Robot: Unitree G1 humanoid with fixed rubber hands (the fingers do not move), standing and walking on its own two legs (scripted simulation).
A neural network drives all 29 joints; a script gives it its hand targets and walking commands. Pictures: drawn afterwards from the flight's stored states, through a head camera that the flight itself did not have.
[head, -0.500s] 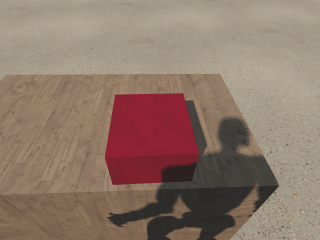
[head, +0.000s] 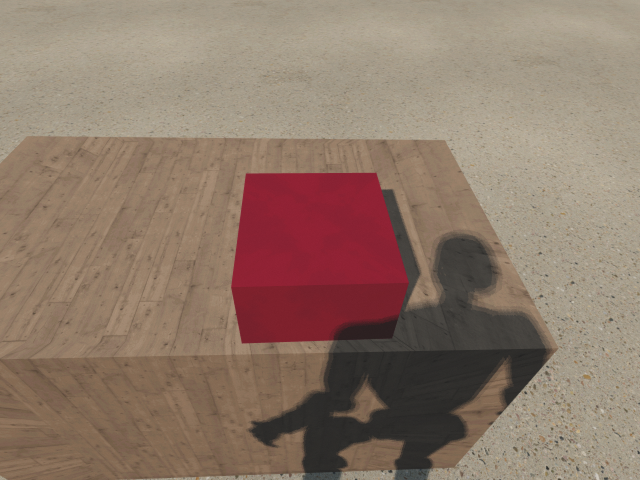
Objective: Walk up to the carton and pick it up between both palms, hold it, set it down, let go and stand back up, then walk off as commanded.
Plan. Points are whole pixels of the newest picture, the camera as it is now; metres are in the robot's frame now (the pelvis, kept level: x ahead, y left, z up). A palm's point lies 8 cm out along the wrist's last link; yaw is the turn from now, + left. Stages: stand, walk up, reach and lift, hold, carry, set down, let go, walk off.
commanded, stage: stand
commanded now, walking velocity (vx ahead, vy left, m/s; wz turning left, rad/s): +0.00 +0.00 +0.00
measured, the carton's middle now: (314, 251) +0.54 +0.01 -0.04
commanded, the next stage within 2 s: none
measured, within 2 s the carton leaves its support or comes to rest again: neither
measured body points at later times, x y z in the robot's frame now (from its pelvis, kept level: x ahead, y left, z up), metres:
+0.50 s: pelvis +0.00 -0.01 +0.00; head -0.01 -0.01 +0.45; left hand +0.04 +0.29 -0.13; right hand +0.05 -0.30 -0.13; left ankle +0.08 +0.11 -0.74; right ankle +0.01 -0.13 -0.74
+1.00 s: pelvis +0.03 -0.02 +0.00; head +0.03 -0.01 +0.45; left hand +0.10 +0.27 -0.13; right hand +0.09 -0.30 -0.13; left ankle +0.08 +0.11 -0.74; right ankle +0.01 -0.13 -0.74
